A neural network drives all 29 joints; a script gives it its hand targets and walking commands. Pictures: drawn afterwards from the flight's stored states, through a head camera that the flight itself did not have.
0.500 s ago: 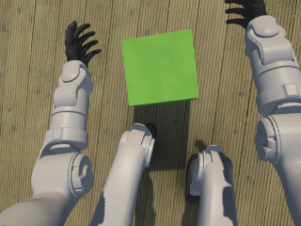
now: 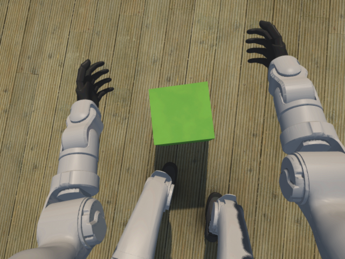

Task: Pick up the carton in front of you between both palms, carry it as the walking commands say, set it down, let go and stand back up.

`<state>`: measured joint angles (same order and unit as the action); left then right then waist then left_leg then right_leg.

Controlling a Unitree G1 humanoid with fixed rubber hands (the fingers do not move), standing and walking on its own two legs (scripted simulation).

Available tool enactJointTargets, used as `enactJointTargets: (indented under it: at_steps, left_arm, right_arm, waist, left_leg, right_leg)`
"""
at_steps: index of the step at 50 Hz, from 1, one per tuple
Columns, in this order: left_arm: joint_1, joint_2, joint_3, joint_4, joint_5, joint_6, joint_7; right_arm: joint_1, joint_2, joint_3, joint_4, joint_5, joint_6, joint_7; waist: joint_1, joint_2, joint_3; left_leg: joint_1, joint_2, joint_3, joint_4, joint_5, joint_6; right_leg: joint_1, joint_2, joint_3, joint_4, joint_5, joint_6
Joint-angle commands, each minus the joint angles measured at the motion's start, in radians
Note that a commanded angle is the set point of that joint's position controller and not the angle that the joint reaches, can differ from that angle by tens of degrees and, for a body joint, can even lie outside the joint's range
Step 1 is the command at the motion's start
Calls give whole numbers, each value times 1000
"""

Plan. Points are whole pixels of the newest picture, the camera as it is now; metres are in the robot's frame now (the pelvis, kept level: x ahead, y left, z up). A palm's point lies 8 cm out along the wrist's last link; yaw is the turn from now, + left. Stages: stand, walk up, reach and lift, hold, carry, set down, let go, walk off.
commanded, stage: let go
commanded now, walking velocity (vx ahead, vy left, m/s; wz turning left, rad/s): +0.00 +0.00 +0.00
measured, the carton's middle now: (182, 118) +0.45 +0.11 -0.50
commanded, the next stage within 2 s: stand in 1.36 s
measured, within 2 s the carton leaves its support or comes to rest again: neither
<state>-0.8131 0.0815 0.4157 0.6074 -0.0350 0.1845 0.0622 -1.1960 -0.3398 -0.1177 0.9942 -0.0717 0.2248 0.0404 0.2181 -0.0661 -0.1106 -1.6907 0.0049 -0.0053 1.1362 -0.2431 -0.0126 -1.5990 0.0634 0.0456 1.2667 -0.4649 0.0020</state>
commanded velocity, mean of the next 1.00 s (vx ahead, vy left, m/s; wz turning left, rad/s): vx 0.00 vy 0.00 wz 0.00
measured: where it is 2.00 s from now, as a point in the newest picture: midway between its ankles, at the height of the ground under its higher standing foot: (188, 208)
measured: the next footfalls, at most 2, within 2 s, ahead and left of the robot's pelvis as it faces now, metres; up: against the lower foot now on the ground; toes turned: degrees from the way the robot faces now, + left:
none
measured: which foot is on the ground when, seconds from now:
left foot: down 0.00-1.00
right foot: down 0.00-1.00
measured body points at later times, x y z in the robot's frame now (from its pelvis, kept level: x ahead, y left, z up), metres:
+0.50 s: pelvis +0.06 +0.03 +0.12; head +0.22 +0.03 +0.54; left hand +0.29 +0.28 +0.03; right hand +0.39 -0.14 +0.01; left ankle +0.12 +0.12 -0.59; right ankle +0.03 -0.11 -0.59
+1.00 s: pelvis +0.10 -0.02 +0.15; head +0.13 -0.01 +0.60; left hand +0.27 +0.22 +0.07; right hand +0.28 -0.25 +0.07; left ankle +0.12 +0.12 -0.59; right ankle +0.03 -0.11 -0.59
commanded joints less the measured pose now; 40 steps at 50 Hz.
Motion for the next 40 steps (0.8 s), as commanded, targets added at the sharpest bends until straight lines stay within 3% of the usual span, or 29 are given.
enactJointTargets:
  at_steps: [1,7,11,15,20,26,33,40]
  left_arm:
    - [-26,97,-6,-114,26,-36,-27]
    - [208,124,-77,-193,72,-75,-108]
    - [339,161,-135,-212,81,-95,-155]
    - [494,183,-221,-208,58,-118,-180]
    - [701,193,-312,-242,25,-144,-179]
    - [881,190,-384,-342,1,-162,-151]
    - [984,201,-393,-359,-4,-160,-137]
    - [1033,223,-361,-299,16,-155,-131]
  right_arm:
    - [-123,-35,-45,-122,-32,-31,-17]
    - [195,110,-88,-322,-78,-70,-103]
    - [348,171,-88,-462,-81,-99,-164]
    - [515,197,-73,-515,-63,-126,-185]
    - [732,180,-54,-502,-43,-169,-160]
    - [951,136,-42,-480,-19,-221,-119]
    - [1148,115,-19,-505,-4,-238,-85]
    - [1301,93,22,-569,26,-221,-41]
  waist:
    - [41,-98,-962]
    - [2,-62,-950]
    - [-17,-37,-788]
    - [-36,0,-587]
    - [-54,71,-423]
    - [-89,122,-301]
    - [-143,87,-155]
    - [-187,28,-68]
  left_leg:
    - [811,-45,102,-64,426,-44]
    - [1012,-48,83,-170,472,-25]
    - [1117,-38,62,-253,376,-9]
    - [1235,-26,31,-351,246,3]
    - [1424,-15,-31,-447,203,-4]
    - [1636,-8,-69,-516,355,-24]
    - [1725,-16,-57,-581,475,-29]
    - [1736,-40,-27,-647,470,-10]
  right_leg:
    - [413,35,-30,-218,285,12]
    - [572,36,-24,-347,387,28]
    - [624,31,-29,-458,260,35]
    - [656,20,-42,-555,107,28]
    - [708,18,-53,-608,78,9]
    - [829,17,-53,-690,135,-13]
    - [1026,-7,-40,-808,237,-10]
    - [1248,-31,-14,-873,448,13]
